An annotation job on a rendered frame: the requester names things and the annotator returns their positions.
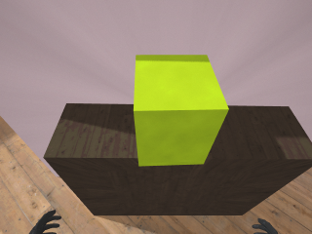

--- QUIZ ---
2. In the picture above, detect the pedestal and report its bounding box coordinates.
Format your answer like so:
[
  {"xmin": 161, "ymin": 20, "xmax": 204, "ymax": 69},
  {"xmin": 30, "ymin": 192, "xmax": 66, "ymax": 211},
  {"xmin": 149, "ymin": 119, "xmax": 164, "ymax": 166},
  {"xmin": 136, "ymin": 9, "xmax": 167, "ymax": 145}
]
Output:
[{"xmin": 43, "ymin": 103, "xmax": 312, "ymax": 215}]

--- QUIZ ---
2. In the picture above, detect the robot left hand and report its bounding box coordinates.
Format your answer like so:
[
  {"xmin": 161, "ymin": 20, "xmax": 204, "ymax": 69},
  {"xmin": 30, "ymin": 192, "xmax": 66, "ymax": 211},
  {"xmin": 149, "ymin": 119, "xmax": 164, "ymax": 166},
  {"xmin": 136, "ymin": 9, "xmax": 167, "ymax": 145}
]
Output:
[{"xmin": 29, "ymin": 210, "xmax": 61, "ymax": 234}]

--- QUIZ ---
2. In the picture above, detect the robot right hand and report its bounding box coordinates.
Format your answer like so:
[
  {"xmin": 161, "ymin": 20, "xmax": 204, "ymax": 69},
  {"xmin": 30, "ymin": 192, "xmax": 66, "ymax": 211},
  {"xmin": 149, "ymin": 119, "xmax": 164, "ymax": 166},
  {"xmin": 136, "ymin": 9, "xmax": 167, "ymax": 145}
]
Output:
[{"xmin": 252, "ymin": 218, "xmax": 278, "ymax": 234}]

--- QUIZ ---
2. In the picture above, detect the carton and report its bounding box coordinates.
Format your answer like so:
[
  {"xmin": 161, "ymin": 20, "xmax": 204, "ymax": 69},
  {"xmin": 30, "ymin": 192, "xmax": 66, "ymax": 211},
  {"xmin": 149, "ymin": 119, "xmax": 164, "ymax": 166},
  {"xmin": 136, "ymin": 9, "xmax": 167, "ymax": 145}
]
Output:
[{"xmin": 134, "ymin": 55, "xmax": 229, "ymax": 167}]

